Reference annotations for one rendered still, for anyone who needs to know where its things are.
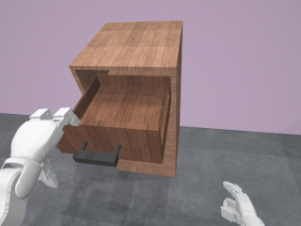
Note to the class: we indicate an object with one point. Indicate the drawer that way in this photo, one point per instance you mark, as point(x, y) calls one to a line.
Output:
point(127, 110)

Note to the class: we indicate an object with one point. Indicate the robot left forearm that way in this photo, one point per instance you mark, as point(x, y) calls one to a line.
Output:
point(18, 177)

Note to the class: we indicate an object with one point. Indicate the handle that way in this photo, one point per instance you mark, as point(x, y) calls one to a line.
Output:
point(96, 158)

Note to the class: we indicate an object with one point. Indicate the robot right hand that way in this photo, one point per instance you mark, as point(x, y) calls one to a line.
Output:
point(234, 210)

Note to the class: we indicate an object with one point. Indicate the robot left hand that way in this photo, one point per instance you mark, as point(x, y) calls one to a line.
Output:
point(36, 138)

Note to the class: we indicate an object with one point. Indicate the cabinet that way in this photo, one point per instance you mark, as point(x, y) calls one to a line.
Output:
point(151, 48)

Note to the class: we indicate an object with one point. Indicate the robot right forearm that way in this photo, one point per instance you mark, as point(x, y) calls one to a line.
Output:
point(250, 220)

